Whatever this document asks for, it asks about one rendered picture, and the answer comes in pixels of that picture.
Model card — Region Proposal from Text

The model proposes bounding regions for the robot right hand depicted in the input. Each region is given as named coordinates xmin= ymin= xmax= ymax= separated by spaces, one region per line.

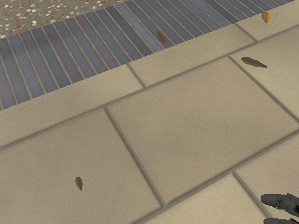
xmin=261 ymin=193 xmax=299 ymax=224

